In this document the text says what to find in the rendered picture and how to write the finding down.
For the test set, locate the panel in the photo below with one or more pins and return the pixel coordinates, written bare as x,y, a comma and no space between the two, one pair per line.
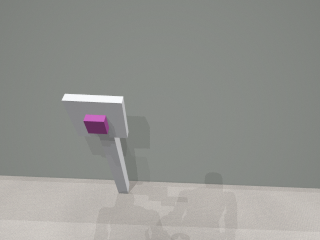
113,107

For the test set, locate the button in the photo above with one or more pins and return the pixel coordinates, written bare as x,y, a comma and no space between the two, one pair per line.
96,124

